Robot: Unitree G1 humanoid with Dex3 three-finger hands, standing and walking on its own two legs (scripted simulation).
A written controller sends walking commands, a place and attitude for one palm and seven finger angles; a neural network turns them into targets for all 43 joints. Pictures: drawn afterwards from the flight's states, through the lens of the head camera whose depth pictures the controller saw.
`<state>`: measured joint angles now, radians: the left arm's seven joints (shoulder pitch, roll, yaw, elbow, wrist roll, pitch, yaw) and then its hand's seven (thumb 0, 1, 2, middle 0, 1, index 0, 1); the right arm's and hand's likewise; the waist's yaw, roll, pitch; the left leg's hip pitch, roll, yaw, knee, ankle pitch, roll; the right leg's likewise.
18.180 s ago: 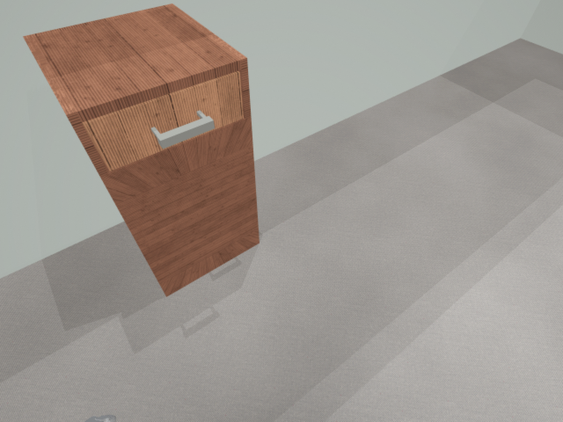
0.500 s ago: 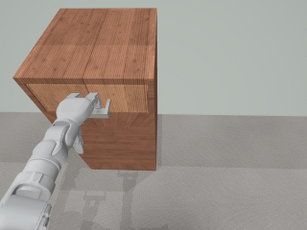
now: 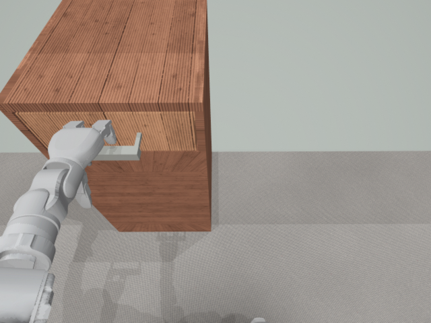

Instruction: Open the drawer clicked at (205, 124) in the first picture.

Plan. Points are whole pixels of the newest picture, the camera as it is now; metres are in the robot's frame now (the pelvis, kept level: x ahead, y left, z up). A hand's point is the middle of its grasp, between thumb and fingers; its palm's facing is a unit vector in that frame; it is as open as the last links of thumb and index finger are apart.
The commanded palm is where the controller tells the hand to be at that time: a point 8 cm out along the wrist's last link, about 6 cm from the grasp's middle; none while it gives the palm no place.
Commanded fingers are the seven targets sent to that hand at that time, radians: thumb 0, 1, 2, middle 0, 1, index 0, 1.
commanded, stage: move the hooked fingers above the handle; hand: left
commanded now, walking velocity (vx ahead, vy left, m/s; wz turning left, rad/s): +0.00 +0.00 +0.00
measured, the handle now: (111, 145) +0.49 +0.27 -0.02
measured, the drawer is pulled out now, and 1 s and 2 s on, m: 0.00 0.00 0.00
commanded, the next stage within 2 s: lower the fingers behind the handle in 1.18 s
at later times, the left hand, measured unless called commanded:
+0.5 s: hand (94, 156) +0.42 +0.27 +0.02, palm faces -0.13 -0.04 -0.99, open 13.8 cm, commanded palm +0.41 +0.27 +0.09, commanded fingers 0.00 -0.50 0.30 -0.30 -1.20 -0.30 -1.20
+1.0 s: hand (106, 150) +0.44 +0.25 +0.03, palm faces -0.06 -0.06 -1.00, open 13.8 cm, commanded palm +0.41 +0.27 +0.09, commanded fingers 0.00 -0.50 0.30 -0.30 -1.20 -0.30 -1.20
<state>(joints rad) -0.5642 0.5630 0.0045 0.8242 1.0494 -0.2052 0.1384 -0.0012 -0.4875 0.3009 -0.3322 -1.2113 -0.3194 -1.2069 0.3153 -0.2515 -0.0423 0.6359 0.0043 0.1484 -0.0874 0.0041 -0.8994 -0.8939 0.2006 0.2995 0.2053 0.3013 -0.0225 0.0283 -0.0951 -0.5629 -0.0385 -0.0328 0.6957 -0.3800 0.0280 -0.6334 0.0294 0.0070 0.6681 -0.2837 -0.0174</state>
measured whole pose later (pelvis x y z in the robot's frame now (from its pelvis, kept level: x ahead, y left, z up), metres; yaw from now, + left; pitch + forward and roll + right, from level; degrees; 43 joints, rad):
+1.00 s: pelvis +0.01 +0.02 +0.00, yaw -1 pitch +15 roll -1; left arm -0.58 0.47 -0.01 0.80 1.07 -0.17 0.23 0.00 -0.49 0.30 -0.32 -1.20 -0.32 -1.20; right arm 0.28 -0.25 -0.04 0.64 -0.01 0.16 -0.04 0.00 -0.90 -0.89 0.20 0.30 0.20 0.30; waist -0.04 0.04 -0.12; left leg -0.56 -0.05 -0.02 0.72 -0.41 0.05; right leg -0.63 0.02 0.02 0.68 -0.31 0.00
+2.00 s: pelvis +0.00 +0.01 -0.02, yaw -1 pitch +20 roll -1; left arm -0.57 0.49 0.04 0.88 1.11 -0.20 0.35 0.00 -0.49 0.30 -0.30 -1.20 -0.32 -1.20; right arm 0.31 -0.26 -0.07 0.67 -0.03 0.16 -0.03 0.00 -0.90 -0.89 0.20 0.30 0.20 0.30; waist -0.04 0.04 -0.15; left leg -0.75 -0.04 -0.01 0.86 -0.45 0.04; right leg -0.82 0.03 0.02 0.82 -0.34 0.00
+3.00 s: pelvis +0.00 +0.01 -0.04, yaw -2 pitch +22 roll -1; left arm -0.59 0.52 0.05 0.92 1.09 -0.18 0.36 0.00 -0.49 0.30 -0.27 -1.20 -0.32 -1.20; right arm 0.30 -0.27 -0.05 0.68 -0.02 0.16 -0.03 0.00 -0.90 -0.89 0.20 0.30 0.20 0.30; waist -0.05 0.04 -0.17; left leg -0.85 -0.03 -0.01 0.95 -0.49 0.04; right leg -0.92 0.04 0.02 0.90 -0.37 0.00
